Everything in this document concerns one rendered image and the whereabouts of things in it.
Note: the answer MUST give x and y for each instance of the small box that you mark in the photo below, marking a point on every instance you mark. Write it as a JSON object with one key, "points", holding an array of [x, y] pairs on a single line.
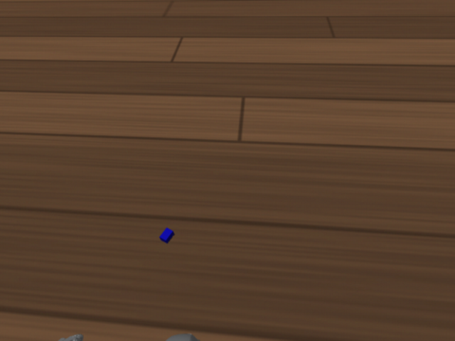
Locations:
{"points": [[166, 235]]}

